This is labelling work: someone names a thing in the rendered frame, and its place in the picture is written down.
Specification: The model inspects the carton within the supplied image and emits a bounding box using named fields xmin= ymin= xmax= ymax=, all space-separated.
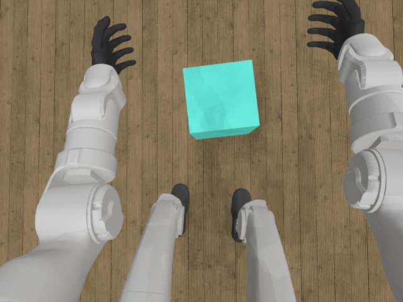
xmin=183 ymin=60 xmax=260 ymax=140

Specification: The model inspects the robot left foot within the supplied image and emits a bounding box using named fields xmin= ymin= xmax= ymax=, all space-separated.
xmin=171 ymin=184 xmax=190 ymax=237

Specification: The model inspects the robot right forearm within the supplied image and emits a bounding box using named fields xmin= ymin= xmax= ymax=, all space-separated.
xmin=337 ymin=33 xmax=403 ymax=154

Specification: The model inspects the robot right hand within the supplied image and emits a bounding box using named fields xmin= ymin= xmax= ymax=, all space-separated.
xmin=307 ymin=0 xmax=365 ymax=60

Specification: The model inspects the robot right upper arm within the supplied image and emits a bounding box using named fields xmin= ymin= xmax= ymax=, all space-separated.
xmin=343 ymin=148 xmax=403 ymax=302

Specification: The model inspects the robot left forearm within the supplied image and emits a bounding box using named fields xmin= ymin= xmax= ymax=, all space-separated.
xmin=35 ymin=64 xmax=126 ymax=235

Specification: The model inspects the robot left hand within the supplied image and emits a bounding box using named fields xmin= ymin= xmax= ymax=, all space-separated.
xmin=91 ymin=16 xmax=136 ymax=75

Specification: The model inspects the robot left upper arm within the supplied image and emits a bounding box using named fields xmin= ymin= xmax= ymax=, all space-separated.
xmin=0 ymin=182 xmax=123 ymax=302

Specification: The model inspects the robot right shin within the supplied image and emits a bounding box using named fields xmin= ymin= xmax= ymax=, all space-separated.
xmin=236 ymin=199 xmax=275 ymax=233

